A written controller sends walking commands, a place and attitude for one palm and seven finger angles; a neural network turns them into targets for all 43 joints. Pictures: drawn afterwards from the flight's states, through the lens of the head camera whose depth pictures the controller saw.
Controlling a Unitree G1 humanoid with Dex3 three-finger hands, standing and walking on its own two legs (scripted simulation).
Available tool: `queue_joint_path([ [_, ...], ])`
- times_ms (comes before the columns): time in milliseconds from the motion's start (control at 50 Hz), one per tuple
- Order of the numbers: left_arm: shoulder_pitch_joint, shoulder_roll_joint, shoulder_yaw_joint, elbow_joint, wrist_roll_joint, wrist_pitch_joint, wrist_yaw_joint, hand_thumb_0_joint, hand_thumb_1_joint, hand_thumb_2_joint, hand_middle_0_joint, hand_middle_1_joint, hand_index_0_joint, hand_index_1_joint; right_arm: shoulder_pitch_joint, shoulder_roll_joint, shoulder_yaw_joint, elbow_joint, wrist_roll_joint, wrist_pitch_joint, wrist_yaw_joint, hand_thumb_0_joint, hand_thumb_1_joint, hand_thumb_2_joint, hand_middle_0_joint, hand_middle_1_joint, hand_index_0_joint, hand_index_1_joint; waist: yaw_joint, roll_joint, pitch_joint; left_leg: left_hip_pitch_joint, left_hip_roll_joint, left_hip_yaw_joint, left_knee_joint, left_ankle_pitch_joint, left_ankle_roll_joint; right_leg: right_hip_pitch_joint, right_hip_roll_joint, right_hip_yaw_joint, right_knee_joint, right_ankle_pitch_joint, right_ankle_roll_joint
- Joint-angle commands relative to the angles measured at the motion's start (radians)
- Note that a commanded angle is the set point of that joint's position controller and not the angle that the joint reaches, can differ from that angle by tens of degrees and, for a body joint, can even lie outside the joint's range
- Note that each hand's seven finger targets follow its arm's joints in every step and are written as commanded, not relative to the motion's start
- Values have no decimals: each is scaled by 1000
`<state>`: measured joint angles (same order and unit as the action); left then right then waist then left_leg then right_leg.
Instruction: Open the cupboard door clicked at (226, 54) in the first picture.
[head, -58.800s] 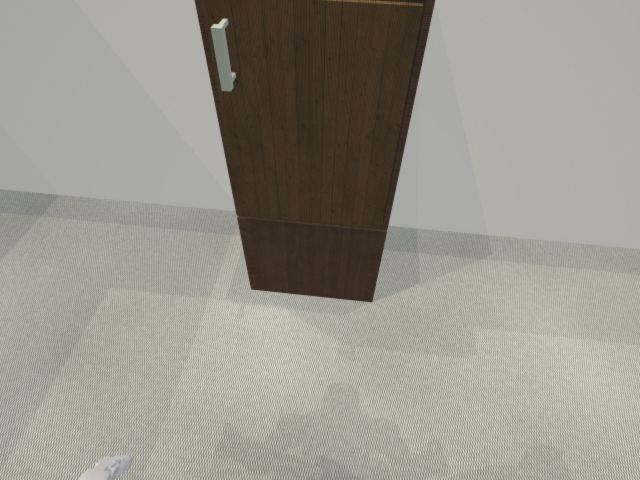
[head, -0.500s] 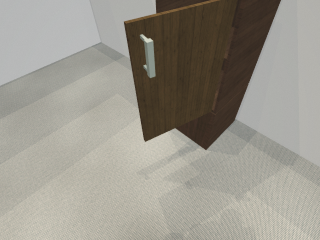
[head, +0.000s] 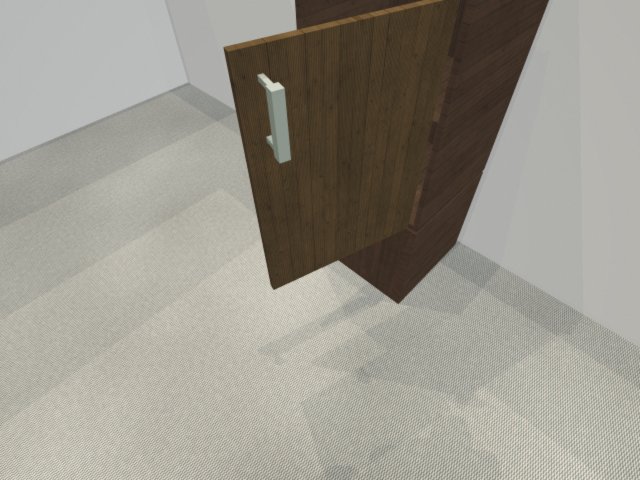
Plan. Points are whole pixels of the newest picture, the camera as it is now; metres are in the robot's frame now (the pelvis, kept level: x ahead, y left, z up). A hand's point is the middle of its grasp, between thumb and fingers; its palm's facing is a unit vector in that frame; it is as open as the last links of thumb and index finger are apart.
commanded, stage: look to check the result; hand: left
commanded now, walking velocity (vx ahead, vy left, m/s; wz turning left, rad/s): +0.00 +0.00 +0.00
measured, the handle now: (273, 119) +0.60 +0.10 +0.14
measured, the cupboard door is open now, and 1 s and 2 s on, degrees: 74 74 74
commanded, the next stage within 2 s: stand and wait in 0.42 s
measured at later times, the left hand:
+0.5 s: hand out of the picture -0.01 +0.16 -0.18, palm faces +0.04 -0.98 -0.18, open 7.3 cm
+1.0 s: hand out of the picture +0.00 +0.19 -0.17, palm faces +0.02 -0.98 -0.21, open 7.3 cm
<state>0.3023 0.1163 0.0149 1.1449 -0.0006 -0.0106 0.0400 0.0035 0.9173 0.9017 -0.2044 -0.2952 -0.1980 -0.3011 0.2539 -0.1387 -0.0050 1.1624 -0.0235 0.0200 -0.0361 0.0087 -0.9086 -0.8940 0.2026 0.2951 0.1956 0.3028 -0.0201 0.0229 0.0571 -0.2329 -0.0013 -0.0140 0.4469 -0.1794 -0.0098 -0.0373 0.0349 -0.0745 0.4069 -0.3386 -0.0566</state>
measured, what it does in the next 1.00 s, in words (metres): stands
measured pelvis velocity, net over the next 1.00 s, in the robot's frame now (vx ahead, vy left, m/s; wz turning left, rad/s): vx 0.00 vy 0.01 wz -0.01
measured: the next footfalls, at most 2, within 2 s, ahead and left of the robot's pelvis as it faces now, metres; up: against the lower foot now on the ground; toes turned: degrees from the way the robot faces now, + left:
none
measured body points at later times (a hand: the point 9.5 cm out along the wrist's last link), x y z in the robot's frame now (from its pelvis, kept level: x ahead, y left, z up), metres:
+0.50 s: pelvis +0.01 +0.00 +0.00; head +0.02 +0.00 +0.45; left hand -0.01 +0.21 -0.16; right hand +0.01 -0.22 -0.16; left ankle +0.04 +0.13 -0.74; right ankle -0.07 -0.07 -0.74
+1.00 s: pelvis +0.00 +0.01 +0.00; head +0.02 +0.00 +0.45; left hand +0.00 +0.24 -0.15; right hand +0.01 -0.22 -0.16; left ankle +0.04 +0.13 -0.74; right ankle -0.07 -0.07 -0.74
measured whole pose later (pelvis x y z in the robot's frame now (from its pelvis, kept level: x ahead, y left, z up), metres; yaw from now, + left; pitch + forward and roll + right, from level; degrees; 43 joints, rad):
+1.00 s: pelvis +0.00 +0.01 +0.00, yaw -1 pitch -2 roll +1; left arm 0.28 0.16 0.02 1.14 0.00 -0.02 0.03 0.00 0.91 0.90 -0.20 -0.30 -0.20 -0.30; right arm 0.21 -0.17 -0.01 1.16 -0.02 0.01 -0.03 0.01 -0.91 -0.89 0.20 0.30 0.20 0.30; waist -0.01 0.01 0.07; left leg -0.20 -0.01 0.01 0.40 -0.17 0.00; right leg -0.01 0.02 -0.06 0.37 -0.32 -0.04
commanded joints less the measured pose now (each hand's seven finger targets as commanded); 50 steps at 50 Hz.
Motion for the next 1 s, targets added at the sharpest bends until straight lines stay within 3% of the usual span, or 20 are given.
queue_joint_path([
  [0,91,102,24,-20,2,-5,14,0,900,900,-200,-300,-200,-300,48,-78,-11,-30,7,-12,-12,0,-900,-900,200,300,200,300,7,-52,22,57,74,-54,-11,213,50,-96,-147,89,-91,360,28],
  [180,112,105,25,-20,2,-4,16,0,900,900,-200,-300,-200,-300,42,-83,-12,-34,9,-10,-16,0,-900,-900,200,300,200,300,11,-42,10,76,76,-45,4,218,52,-85,-143,94,-93,402,43],
  [300,108,98,22,-18,2,-3,12,0,900,900,-200,-300,-200,-300,30,-82,-10,-36,8,-10,-15,0,-900,-900,200,300,200,300,11,-21,56,67,78,-51,-16,193,50,-114,-142,99,-109,328,34],
  [760,66,134,23,-30,1,-10,4,0,900,900,-200,-300,-200,-300,11,-129,-16,-36,6,-21,-11,0,-900,-900,200,300,200,300,11,-34,20,93,85,-77,-60,207,53,-93,-138,101,-117,261,18],
  [840,61,139,24,-28,3,-10,2,0,900,900,-200,-300,-200,-300,2,-134,-16,-36,5,-21,-10,0,-900,-900,200,300,200,300,12,-4,32,93,87,-84,-73,191,53,-103,-136,104,-126,209,11],
  [980,51,159,25,-29,5,-14,1,0,900,900,-200,-300,-200,-300,-16,-153,-20,-43,8,-23,-8,0,-900,-900,200,300,200,300,14,-35,16,114,88,-83,-75,203,56,-103,-139,104,-130,240,13],
])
